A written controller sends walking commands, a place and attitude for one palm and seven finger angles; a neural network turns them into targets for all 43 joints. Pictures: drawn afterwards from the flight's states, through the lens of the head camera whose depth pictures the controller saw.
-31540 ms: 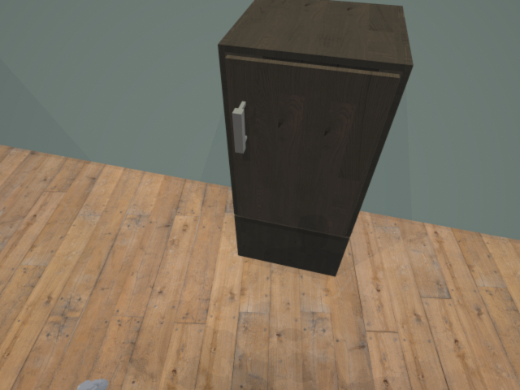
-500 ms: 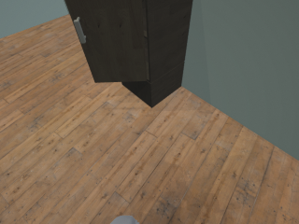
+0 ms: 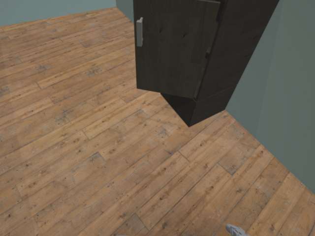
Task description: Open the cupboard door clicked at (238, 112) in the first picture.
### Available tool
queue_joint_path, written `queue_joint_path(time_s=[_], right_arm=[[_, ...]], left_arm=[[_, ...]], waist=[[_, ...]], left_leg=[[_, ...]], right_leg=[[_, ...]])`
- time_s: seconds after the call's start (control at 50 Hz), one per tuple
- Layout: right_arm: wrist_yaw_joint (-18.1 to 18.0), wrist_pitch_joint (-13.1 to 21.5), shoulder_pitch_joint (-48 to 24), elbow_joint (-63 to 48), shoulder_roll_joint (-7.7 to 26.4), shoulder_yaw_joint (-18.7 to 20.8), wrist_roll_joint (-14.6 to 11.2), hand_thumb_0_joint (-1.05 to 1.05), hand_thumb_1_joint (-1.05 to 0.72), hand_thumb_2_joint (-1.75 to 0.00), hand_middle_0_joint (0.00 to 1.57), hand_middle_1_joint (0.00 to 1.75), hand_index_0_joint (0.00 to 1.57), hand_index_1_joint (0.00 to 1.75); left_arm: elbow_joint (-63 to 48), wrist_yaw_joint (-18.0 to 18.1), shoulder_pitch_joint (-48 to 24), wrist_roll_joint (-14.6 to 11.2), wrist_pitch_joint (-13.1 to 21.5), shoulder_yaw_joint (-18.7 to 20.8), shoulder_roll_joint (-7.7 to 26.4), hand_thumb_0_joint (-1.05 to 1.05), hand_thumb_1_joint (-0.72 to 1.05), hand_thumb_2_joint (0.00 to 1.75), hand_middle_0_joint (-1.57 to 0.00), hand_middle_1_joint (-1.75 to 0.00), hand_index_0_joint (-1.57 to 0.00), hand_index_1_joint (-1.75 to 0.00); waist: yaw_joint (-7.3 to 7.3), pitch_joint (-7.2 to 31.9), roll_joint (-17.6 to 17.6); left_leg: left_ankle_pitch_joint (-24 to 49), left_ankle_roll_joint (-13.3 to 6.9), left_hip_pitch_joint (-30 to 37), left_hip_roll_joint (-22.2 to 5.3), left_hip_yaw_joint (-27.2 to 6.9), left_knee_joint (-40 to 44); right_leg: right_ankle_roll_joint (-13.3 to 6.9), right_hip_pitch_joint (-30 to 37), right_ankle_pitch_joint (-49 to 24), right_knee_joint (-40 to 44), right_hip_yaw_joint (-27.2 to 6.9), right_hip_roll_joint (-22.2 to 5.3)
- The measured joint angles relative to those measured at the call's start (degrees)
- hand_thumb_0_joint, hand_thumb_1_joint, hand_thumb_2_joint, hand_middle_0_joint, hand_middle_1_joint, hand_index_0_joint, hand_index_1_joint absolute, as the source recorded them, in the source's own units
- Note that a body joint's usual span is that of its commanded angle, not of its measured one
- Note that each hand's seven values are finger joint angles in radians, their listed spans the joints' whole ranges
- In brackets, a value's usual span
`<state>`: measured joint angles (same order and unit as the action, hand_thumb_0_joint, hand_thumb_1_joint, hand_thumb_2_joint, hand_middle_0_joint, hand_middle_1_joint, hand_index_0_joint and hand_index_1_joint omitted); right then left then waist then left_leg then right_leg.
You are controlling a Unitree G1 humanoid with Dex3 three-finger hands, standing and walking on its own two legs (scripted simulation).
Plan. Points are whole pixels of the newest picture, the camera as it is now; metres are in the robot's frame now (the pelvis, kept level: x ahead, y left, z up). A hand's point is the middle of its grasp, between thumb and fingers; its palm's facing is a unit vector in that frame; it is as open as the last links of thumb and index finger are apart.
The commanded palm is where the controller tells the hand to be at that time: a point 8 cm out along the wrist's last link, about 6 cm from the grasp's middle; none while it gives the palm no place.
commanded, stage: take the last steps up to it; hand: left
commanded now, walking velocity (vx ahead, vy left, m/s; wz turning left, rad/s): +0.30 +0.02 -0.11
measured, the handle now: (140, 31) +1.01 +0.22 -0.01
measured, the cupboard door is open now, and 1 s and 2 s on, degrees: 48 48 48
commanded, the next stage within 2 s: come to a stop and stand still in 1.04 s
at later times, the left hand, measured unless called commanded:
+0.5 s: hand (124, 176) +0.30 +0.15 -0.15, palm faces -0.07 -0.98 -0.21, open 7.4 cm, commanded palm none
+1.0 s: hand (106, 183) +0.28 +0.21 -0.18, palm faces +0.04 -0.99 -0.12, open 7.4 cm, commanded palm none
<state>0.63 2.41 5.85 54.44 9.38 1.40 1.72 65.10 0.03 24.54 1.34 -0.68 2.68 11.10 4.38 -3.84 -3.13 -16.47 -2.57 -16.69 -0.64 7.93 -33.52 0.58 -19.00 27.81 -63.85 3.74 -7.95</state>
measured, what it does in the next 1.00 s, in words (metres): walks ahead: right foot, then left foot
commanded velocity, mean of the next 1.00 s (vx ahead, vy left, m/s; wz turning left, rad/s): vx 0.27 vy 0.03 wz -0.02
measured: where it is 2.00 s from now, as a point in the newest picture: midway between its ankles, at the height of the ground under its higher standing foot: (158, 201)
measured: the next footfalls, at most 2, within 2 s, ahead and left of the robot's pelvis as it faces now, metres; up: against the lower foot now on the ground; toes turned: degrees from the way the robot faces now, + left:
right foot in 0.40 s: +0.24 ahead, -0.11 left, +0.00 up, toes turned -10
left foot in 0.86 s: +0.42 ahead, +0.12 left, +0.00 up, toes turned +1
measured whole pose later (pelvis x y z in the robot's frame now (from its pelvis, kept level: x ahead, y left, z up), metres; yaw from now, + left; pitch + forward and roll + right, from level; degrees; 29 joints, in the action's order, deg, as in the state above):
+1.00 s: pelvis +0.33 +0.04 +0.01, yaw -3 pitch -2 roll +0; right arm -0.7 3.6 8.7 57.0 9.1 1.4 1.8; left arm 65.3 -0.3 20.6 1.4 0.6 2.3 9.4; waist 2.7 -3.6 -2.9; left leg -12.3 -4.2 -16.3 -0.3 8.9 -29.9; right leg -0.9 -21.8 24.7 -63.2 3.7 -4.4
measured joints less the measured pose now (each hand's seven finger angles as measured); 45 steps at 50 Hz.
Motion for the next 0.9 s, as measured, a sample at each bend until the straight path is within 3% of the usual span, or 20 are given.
queue_joint_path(time_s=[0.06,0.16,0.34,0.4,0.42,0.46,0.5,0.54,0.64,0.74,0.82,0.86,0.9], right_arm=[[-1.2,0.7,3.4,1.3,-1.3,0.2,-0.6,-0.01,-0.92,-0.9,0.2,0.3,0.2,0.3],[-2.0,1.6,8.7,3.8,0.8,1.0,-0.4,-0.03,-0.96,-0.9,0.2,0.3,0.2,0.3],[-1.8,0.3,18.3,9.7,1.0,0.3,0.5,0.0,-0.93,-0.9,0.2,0.3,0.2,0.3],[-1.6,-0.2,20.9,11.2,0.3,0.0,0.3,0.0,-0.92,-0.9,0.2,0.3,0.2,0.3],[-1.4,-0.5,21.0,11.8,-0.1,-0.1,0.0,0.0,-0.92,-0.9,0.2,0.3,0.2,0.3],[-1.0,-1.5,20.0,12.4,-0.5,0.0,-0.5,0.01,-0.92,-0.9,0.2,0.3,0.2,0.3],[-0.8,-2.2,18.4,12.3,-0.6,0.4,-0.6,0.01,-0.91,-0.9,0.2,0.3,0.2,0.3],[-0.7,-2.6,16.2,11.4,-0.7,0.7,-0.3,0.01,-0.91,-0.9,0.2,0.3,0.2,0.3],[-0.3,-2.2,11.2,8.2,-1.3,1.2,-0.1,0.01,-0.91,-0.9,0.19,0.3,0.2,0.3],[0.0,-2.3,6.9,6.8,0.6,2.0,0.1,0.02,-0.94,-0.9,0.19,0.3,0.2,0.3],[0.5,-1.7,3.7,5.3,1.6,2.0,0.0,0.01,-0.94,-0.9,0.19,0.3,0.2,0.3],[0.5,-0.6,2.7,4.3,1.9,1.7,0.1,0.01,-0.93,-0.9,0.19,0.3,0.2,0.3],[0.0,0.8,1.6,3.2,1.8,1.5,0.4,0.01,-0.93,-0.9,0.19,0.3,0.2,0.3]], left_arm=[[-1.9,-0.4,-4.1,0.1,0.3,0.3,0.1,0.01,0.91,0.9,-0.2,-0.3,-0.2,-0.3],[-5.9,-0.6,-10.9,0.0,0.8,0.6,-0.3,0.01,0.91,0.9,-0.2,-0.3,-0.2,-0.3],[-10.2,-1.3,-19.7,-0.1,0.7,0.1,-0.4,0.01,0.91,0.9,-0.2,-0.3,-0.2,-0.3],[-11.1,-1.5,-20.6,0.0,1.7,-0.1,-0.3,0.01,0.91,0.9,-0.2,-0.3,-0.2,-0.3],[-11.2,-1.4,-20.9,0.1,2.6,0.0,-0.4,0.01,0.91,0.9,-0.2,-0.3,-0.2,-0.3],[-11.1,-1.1,-20.5,-0.4,3.9,-0.2,-0.8,0.0,0.91,0.9,-0.2,-0.3,-0.2,-0.3],[-10.5,-0.5,-18.8,-0.8,3.9,-0.5,-1.6,0.0,0.91,0.9,-0.2,-0.3,-0.2,-0.3],[-9.3,-0.2,-16.5,-0.9,3.9,-0.7,-2.4,0.0,0.91,0.9,-0.2,-0.3,-0.2,-0.3],[-6.5,0.9,-11.4,-0.9,4.8,0.8,-0.9,-0.02,0.96,0.9,-0.2,-0.3,-0.21,-0.3],[-2.8,0.2,-6.5,-0.4,4.7,0.2,-1.2,-0.01,0.94,0.9,-0.2,-0.3,-0.2,-0.3],[-0.4,0.0,-2.7,0.0,4.2,-0.2,-1.7,0.0,0.92,0.9,-0.2,-0.3,-0.2,-0.3],[0.6,-0.1,-0.8,-0.1,3.6,-0.2,-2.0,0.0,0.92,0.9,-0.2,-0.3,-0.2,-0.3],[1.3,-0.3,-0.5,-0.3,2.6,-0.4,-2.1,0.0,0.91,0.9,-0.2,-0.3,-0.2,-0.3]], waist=[[-0.82,0.4,0.1],[-2.71,1.1,0.4],[-6.57,0.7,2.0],[-7.53,0.3,2.8],[-7.44,-0.3,3.2],[-7.71,-1.7,3.8],[-7.57,-2.0,4.3],[-7.41,-1.7,4.4],[-5.96,-0.1,3.4],[-3.46,1.2,3.3],[-1.63,1.4,2.2],[-1.26,1.5,1.8],[-1.39,0.8,0.9]], left_leg=[[1.4,-0.2,4.7,1.0,0.8,5.9],[2.8,-1.0,11.1,2.8,1.9,13.6],[-2.3,0.7,18.1,2.6,2.7,15.2],[-7.5,2.0,17.6,0.9,2.8,8.8],[-9.4,2.0,15.3,-0.3,2.4,2.4],[-12.1,1.8,8.0,-1.1,-1.4,-15.7],[-9.1,1.9,1.3,-1.7,-3.9,-26.8],[-4.7,2.6,-4.3,-3.0,-4.9,-30.0],[1.6,4.5,-11.7,-5.3,-5.5,-22.0],[3.6,5.0,-11.5,-5.0,-4.3,-10.8],[3.4,4.1,-7.8,-3.3,-2.9,-2.7],[5.2,3.1,-4.1,-2.2,-1.9,3.1],[7.1,0.0,-4.1,-1.2,-0.9,0.9]], right_leg=[[-0.2,-7.0,-6.3,-4.1,0.2,0.9],[0.1,-13.4,-13.3,1.3,0.0,1.9],[-1.4,-8.8,-15.1,21.8,1.1,3.1],[-2.9,-3.2,-16.0,29.0,1.9,4.6],[-3.8,-2.8,-16.4,28.4,2.3,5.2],[-4.6,-1.5,-13.5,26.8,3.2,5.9],[-4.6,1.3,-12.6,29.3,3.9,6.7],[-4.0,4.1,-13.8,33.5,4.1,7.5],[-4.2,9.7,-15.5,41.8,4.6,8.4],[-2.8,14.1,-13.8,44.4,4.7,8.1],[-0.8,16.4,-10.3,42.6,4.4,6.8],[0.4,16.1,-6.8,38.5,4.0,5.7],[-0.5,11.7,-1.9,25.9,2.5,4.2]])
